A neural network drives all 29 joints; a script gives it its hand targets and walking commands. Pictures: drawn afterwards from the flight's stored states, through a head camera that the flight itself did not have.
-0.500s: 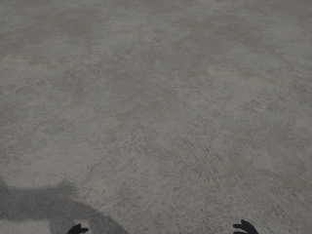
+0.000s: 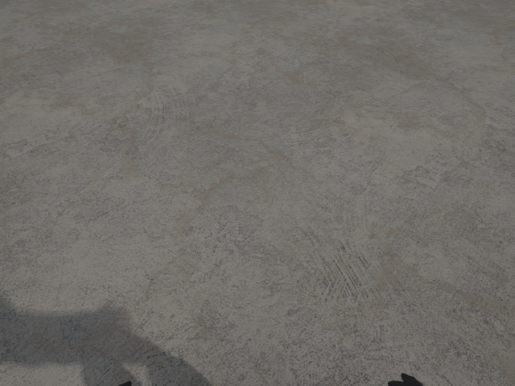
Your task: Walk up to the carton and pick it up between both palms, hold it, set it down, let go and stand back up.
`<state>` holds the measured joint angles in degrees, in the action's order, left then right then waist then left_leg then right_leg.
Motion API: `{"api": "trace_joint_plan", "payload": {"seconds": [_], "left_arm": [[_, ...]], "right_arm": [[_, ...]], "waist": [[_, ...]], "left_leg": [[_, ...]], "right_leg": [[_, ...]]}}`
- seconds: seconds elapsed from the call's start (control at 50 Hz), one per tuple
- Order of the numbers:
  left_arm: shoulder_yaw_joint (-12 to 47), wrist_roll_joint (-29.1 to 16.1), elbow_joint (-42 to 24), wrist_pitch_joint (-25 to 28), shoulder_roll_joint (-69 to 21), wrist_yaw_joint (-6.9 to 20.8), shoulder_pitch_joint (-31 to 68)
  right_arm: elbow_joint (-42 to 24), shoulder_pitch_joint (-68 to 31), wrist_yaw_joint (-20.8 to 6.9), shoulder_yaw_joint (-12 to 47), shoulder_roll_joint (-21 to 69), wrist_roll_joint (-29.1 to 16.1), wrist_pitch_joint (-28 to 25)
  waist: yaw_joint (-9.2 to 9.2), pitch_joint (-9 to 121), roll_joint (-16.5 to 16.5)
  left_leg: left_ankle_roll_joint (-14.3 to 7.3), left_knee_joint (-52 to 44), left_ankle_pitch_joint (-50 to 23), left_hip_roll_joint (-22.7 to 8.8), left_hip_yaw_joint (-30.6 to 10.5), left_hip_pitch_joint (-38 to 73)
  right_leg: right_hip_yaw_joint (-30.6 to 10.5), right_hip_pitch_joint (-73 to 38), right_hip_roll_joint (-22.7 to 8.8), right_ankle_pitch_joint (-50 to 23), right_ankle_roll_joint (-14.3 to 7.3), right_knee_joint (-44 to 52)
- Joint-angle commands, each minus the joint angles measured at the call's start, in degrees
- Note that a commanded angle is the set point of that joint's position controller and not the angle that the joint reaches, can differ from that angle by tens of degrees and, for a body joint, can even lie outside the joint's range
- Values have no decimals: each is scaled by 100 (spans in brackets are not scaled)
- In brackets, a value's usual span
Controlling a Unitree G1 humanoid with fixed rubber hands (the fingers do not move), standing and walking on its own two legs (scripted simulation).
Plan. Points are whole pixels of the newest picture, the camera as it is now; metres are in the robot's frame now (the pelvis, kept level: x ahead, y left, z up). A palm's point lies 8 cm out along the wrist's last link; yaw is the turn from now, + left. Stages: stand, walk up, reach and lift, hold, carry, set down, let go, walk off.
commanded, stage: stand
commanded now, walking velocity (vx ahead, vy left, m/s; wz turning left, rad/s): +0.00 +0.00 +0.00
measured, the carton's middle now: out of the picture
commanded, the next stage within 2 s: walk up in 0.68 s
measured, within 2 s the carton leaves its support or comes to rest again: neither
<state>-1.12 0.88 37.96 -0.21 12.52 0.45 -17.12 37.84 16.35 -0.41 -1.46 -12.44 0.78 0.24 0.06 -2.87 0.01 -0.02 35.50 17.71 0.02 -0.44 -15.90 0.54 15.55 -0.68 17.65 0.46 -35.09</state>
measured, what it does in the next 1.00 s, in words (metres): lifts its left foot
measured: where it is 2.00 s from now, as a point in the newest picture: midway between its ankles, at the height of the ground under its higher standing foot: (159, 367)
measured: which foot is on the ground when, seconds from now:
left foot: down 0.00-0.90, up 0.92-1.00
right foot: down 0.00-1.00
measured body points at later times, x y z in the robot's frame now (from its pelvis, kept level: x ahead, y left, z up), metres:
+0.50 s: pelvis +0.00 +0.00 +0.00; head +0.00 +0.00 +0.45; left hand +0.09 +0.24 -0.12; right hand +0.09 -0.25 -0.11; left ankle +0.02 +0.12 -0.73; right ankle +0.01 -0.12 -0.73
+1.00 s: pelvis +0.00 +0.01 +0.00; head +0.00 +0.01 +0.45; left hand +0.07 +0.28 -0.11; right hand +0.10 -0.25 -0.11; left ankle +0.01 +0.13 -0.68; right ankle +0.01 -0.13 -0.73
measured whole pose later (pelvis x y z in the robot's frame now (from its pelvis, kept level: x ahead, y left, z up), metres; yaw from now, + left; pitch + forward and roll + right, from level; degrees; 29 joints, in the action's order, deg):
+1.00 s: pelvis +0.00 +0.01 +0.00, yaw +8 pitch -2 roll -1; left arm -2.3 4.8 42.6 2.6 13.5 -1.6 -16.6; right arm 39.9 21.3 -5.2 -2.8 -15.0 4.9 4.3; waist -0.2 -1.6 0.0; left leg 0.9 56.9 22.9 -1.6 0.7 -26.5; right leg 8.6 11.3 -5.3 18.5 -0.4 -32.0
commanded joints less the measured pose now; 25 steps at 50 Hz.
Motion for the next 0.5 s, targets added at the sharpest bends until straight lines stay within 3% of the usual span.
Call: {"api": "trace_joint_plan", "payload": {"seconds": [0.0, 0.48], "left_arm": [[-234, -6, -572, 179, 759, -46, 62], [-220, -27, -335, 165, 796, -56, -49]], "right_arm": [[-597, -85, 40, -233, -758, -2, -184], [-393, 110, 64, -199, -794, -12, -181]], "waist": [[3, 326, 15], [6, 195, 14]], "left_leg": [[-195, -763, -587, -449, -521, -3], [-175, -909, -439, -443, -555, 6]], "right_leg": [[-491, -85, -409, -590, -227, 667], [-527, -53, -419, -387, -226, 859]]}}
